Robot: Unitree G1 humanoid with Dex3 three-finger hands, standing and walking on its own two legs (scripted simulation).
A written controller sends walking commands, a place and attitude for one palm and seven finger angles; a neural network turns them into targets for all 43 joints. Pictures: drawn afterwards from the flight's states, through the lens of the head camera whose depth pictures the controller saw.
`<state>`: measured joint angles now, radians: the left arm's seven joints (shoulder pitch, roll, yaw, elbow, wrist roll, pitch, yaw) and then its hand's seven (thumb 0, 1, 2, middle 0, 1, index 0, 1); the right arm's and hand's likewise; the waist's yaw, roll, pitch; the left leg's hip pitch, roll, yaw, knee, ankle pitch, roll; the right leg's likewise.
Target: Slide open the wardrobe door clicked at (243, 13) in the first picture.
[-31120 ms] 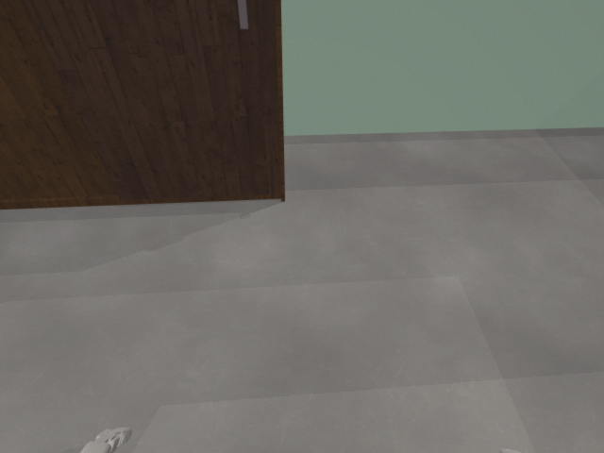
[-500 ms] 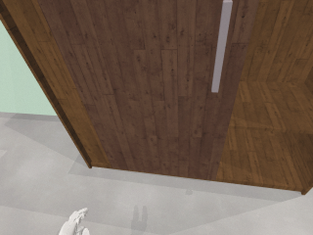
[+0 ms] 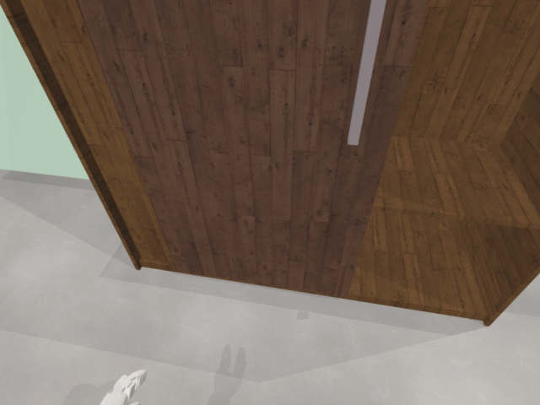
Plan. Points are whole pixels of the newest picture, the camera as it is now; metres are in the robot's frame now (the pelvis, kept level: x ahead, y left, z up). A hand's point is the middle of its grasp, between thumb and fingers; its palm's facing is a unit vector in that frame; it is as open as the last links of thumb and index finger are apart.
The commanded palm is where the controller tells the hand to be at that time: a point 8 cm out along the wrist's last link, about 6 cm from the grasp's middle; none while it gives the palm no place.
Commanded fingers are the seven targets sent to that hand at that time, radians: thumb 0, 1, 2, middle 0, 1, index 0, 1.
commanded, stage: stop stepping back and stand still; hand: right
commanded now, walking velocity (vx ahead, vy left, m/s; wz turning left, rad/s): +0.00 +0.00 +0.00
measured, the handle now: (363, 75) +0.71 -0.17 +0.20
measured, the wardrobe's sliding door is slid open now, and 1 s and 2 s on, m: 0.53 0.53 0.53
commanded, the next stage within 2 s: let the arm hang, fingers relaxed in 0.78 s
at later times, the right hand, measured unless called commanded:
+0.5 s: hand out of the picture +0.23 -0.32 +0.14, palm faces +0.48 +0.79 -0.39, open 7.4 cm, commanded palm +0.16 -0.34 +0.18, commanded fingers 0.00 -0.90 -0.90 0.20 0.30 0.20 0.30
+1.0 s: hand (483, 353) +0.22 -0.29 +0.00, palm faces +0.20 +0.88 -0.44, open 7.4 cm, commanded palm none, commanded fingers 0.00 -0.90 -0.90 0.20 0.30 0.20 0.30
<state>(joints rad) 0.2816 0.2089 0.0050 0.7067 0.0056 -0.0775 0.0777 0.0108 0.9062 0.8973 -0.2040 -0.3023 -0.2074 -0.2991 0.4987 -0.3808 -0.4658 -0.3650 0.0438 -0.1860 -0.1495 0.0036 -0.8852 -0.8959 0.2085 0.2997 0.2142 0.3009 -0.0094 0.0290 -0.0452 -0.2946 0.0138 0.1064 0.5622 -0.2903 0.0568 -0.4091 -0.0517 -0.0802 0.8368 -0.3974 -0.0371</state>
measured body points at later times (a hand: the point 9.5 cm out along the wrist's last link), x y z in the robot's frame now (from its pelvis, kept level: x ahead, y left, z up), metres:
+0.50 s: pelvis +0.04 -0.03 +0.00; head +0.05 -0.05 +0.45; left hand +0.21 +0.19 -0.08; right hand +0.20 -0.35 +0.16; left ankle +0.03 +0.11 -0.73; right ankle +0.05 -0.11 -0.73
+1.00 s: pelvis +0.03 -0.03 +0.00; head +0.03 -0.01 +0.45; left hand +0.21 +0.23 -0.10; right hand +0.20 -0.33 +0.02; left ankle +0.03 +0.10 -0.73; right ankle +0.05 -0.11 -0.73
